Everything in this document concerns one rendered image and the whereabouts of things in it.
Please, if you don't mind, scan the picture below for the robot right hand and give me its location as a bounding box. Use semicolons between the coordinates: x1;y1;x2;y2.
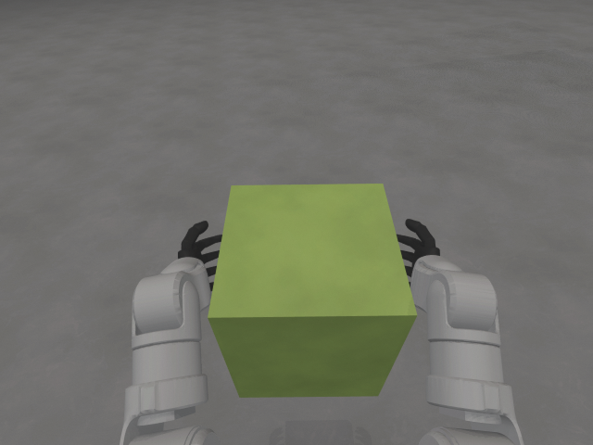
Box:
397;219;440;284

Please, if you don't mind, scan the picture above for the robot left forearm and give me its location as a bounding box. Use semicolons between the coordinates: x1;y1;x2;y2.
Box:
120;257;211;445

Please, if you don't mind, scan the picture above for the right robot upper arm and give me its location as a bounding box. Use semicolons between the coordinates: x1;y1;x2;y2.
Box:
419;426;515;445

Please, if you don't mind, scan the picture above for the left robot upper arm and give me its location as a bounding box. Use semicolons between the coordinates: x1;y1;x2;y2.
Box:
129;426;221;445

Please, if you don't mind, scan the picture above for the robot left hand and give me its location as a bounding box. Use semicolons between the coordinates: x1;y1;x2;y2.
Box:
178;221;222;291

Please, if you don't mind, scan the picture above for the robot right forearm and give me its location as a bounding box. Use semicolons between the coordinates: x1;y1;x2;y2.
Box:
410;255;524;445

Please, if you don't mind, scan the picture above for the carton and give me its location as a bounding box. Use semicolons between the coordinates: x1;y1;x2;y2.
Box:
208;184;417;398

